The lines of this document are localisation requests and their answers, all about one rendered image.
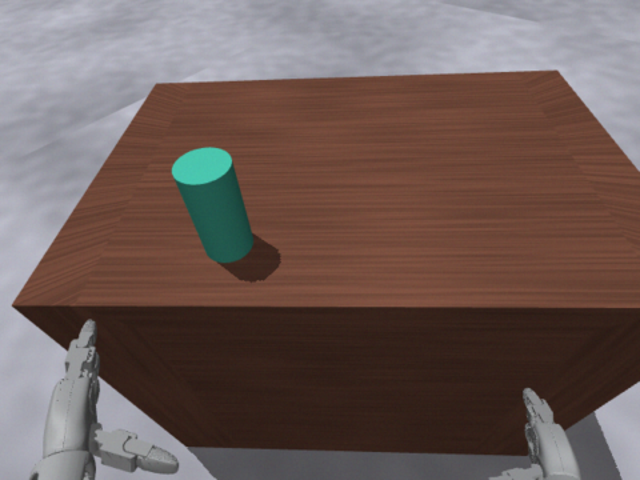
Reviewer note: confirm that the can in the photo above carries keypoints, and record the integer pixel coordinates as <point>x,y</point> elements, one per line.
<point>208,184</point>

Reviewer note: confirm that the right robot hand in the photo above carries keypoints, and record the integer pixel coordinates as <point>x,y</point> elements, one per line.
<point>550,450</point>

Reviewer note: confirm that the left robot arm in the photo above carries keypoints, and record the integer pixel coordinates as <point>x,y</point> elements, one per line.
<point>66,465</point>

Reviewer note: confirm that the left robot hand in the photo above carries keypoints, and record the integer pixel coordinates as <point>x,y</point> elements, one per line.
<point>71,422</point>

